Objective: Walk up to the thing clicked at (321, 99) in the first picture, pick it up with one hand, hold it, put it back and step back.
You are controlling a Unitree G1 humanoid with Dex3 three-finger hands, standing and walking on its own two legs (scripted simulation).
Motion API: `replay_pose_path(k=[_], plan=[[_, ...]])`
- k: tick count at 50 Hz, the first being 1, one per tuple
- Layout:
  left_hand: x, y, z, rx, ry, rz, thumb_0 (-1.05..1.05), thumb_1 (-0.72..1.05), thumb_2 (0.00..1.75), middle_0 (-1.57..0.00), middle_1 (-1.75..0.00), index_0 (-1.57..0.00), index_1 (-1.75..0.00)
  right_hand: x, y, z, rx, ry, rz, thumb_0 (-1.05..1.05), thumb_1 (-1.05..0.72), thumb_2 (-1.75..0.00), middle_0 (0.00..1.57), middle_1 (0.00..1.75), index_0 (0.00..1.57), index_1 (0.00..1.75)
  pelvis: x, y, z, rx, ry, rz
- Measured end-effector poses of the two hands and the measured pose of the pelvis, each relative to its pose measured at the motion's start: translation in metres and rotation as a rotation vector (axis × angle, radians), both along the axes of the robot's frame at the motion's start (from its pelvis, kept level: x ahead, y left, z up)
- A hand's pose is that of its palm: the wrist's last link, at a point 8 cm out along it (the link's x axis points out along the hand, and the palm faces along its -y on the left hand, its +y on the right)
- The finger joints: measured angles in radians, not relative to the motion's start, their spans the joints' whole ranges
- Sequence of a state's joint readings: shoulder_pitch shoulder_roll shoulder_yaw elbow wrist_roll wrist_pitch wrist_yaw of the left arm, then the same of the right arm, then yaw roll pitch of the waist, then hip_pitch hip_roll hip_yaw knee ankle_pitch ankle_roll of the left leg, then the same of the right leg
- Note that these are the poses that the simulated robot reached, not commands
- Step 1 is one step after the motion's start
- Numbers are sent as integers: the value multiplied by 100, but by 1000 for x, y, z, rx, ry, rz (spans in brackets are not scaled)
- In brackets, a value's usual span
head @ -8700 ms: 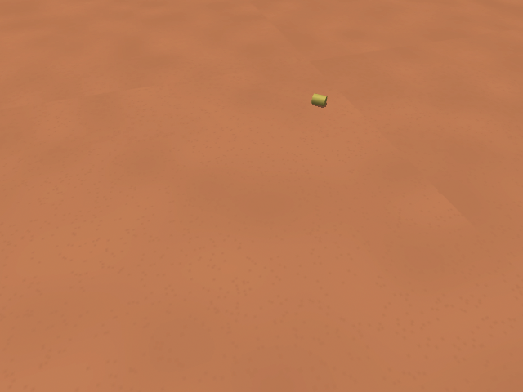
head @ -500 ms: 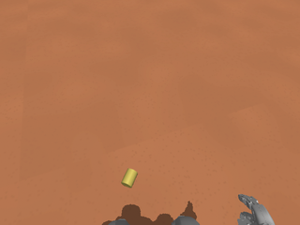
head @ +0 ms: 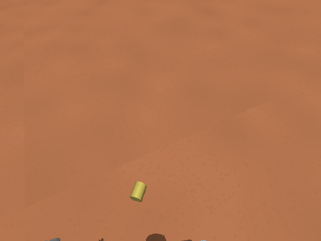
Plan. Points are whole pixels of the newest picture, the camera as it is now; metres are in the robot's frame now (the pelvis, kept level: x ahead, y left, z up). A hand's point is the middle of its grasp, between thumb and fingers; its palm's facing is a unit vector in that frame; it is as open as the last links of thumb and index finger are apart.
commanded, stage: walk up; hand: left
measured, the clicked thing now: (138, 191) +0.51 +0.19 -0.71
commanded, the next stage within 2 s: none
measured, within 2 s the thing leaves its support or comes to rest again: neither
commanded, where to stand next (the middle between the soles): +0.12 -0.01 m, yaw -3 degrees
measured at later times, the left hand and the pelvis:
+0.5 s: hand out of the picture +0.12 +0.29 -0.15, palm faces -0.08 -0.94 -0.34, open 7.4 cm; pelvis +0.02 +0.03 +0.01, yaw -3 degrees
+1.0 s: hand out of the picture +0.10 +0.28 -0.14, palm faces -0.02 -0.92 -0.40, open 7.4 cm; pelvis -0.02 +0.01 +0.00, yaw -2 degrees
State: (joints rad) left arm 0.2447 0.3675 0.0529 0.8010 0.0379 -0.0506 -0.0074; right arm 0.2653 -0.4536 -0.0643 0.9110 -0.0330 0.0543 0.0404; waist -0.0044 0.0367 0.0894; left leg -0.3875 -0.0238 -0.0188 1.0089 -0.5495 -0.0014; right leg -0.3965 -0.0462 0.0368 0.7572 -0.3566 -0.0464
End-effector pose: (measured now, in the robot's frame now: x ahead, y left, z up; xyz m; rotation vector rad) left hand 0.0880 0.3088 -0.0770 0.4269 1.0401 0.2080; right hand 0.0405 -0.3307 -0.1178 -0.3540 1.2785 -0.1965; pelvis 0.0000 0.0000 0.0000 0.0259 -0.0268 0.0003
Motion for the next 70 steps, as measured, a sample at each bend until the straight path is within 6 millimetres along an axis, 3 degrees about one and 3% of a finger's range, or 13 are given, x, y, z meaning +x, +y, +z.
replay_pose_path(k=[7, 14, 20, 26, 30, 33, 37, 42, 48, 51, 57, 62, 70], plan=[[-39, 63, -4, 29, 101, 59, 0, 90, 89, -21, -30, -21, -30, -19, 31, 18, -25, -63, -2, 1, -91, -90, 20, 30, 21, 30, 3, 35, 1, -1, -16, -2], [-12, 79, -7, -18, 118, 44, 1, 90, 89, -21, -30, -21, -30, -52, 48, 46, -84, -37, -78, 1, -90, -90, 20, 31, 21, 30, 15, 43, 16, -10, -47, -14], [11, 60, -22, -69, 133, 56, 0, 91, 89, -20, -30, -20, -30, -40, 43, 54, -120, 3, -85, 1, -90, -90, 20, 31, 21, 30, 19, 37, 18, -20, -56, -43], [38, 17, -38, -94, 142, 0, 0, 91, 89, -20, -30, -20, -30, 4, 28, 27, -87, -45, -76, 1, -90, -90, 20, 31, 21, 30, 19, 25, 4, -20, -37, -64], [51, -7, -36, -118, 99, -35, 0, 90, 89, -21, -30, -21, -30, 28, 28, 17, -68, -97, -64, 1, -90, -90, 20, 30, 21, 30, 11, 19, 2, -24, -39, -58], [59, -14, -33, -132, 53, -41, 0, 90, 89, -21, -30, -21, -30, 36, 32, 17, -55, -119, -38, 1, -91, -90, 20, 30, 21, 30, 7, 18, 3, -20, -29, -50], [63, -11, -34, -148, -4, -29, 0, 90, 89, -21, -30, -21, -30, 32, 38, 16, -56, -111, -5, 1, -91, -90, 20, 30, 21, 30, 6, 22, -1, -25, -20, -25], [48, 2, -30, -132, 25, 29, 0, 90, 89, -21, -30, -21, -30, 16, 43, 21, -43, -63, -10, 1, -90, -90, 20, 30, 21, 30, -1, 23, 6, -31, -22, -20], [14, 17, -24, -63, 77, 58, 0, 90, 89, -21, -30, -21, -30, 11, 30, 21, -47, -65, 3, 1, -90, -90, 20, 31, 21, 30, -16, 13, 8, -38, -2, -28], [-8, 15, -23, -26, 108, 51, 0, 91, 89, -20, -30, -20, -30, 11, 24, 13, -30, -77, -7, 1, -90, -90, 20, 31, 21, 30, -24, 9, 5, -58, -18, -33], [-43, 9, -15, -38, 136, 49, 0, 90, 89, -21, -30, -21, -30, 7, 32, 11, 14, -86, -10, 1, -91, -90, 20, 30, 20, 30, -32, 13, 12, -30, -23, -16], [-51, 10, -16, -84, 129, 70, 1, 90, 89, -21, -30, -21, -30, -4, 47, 15, 30, -86, 2, 1, -91, -90, 20, 30, 20, 30, -36, 22, 17, -15, -33, -7], [-44, 16, -20, -133, 122, 79, 0, 90, 89, -21, -30, -21, -30, -14, 62, 30, 24, -66, -4, 1, -91, -90, 20, 30, 21, 30, -29, 29, 25, -30, -19, -10]])
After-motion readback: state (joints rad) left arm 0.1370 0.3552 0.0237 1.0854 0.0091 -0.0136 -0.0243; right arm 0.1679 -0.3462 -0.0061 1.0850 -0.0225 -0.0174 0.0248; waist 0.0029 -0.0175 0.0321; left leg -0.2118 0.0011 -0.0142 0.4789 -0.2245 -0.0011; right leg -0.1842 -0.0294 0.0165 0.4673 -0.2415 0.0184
